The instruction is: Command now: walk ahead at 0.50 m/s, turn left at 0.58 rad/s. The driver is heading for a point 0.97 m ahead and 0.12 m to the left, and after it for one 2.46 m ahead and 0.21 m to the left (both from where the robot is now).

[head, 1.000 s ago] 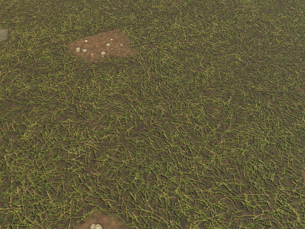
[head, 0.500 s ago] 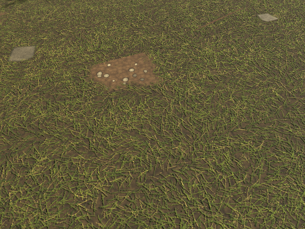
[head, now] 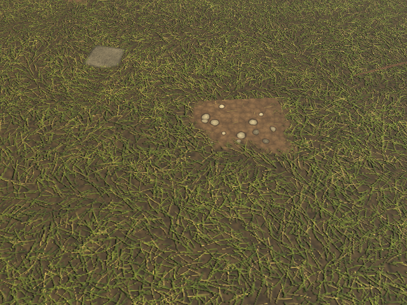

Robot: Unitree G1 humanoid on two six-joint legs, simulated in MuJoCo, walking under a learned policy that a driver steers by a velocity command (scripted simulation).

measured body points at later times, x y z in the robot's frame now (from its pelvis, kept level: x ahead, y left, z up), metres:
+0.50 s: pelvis +0.28 -0.04 +0.00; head +0.31 -0.04 +0.45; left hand +0.28 +0.25 -0.11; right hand +0.50 -0.27 -0.10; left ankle +0.26 +0.10 -0.66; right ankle +0.31 -0.14 -0.74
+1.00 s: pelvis +0.52 +0.10 +0.00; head +0.54 +0.12 +0.45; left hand +0.55 +0.41 -0.11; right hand +0.69 -0.13 -0.10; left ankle +0.49 +0.19 -0.74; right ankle +0.62 -0.03 -0.67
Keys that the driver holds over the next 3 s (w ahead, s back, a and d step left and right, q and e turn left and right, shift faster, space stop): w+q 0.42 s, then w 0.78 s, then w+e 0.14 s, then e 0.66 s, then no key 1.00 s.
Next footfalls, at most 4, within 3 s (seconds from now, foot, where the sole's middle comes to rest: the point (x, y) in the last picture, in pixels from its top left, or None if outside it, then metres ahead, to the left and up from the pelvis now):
0.28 right None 0.35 -0.14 -0.78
0.78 left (137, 282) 0.53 0.20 -0.78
1.28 right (176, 187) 0.89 0.08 -0.78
1.76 left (119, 165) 1.00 0.31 -0.78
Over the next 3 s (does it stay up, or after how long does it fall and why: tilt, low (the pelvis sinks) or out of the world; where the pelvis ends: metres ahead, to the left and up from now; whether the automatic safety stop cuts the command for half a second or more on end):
stays up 0.89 0.16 0.00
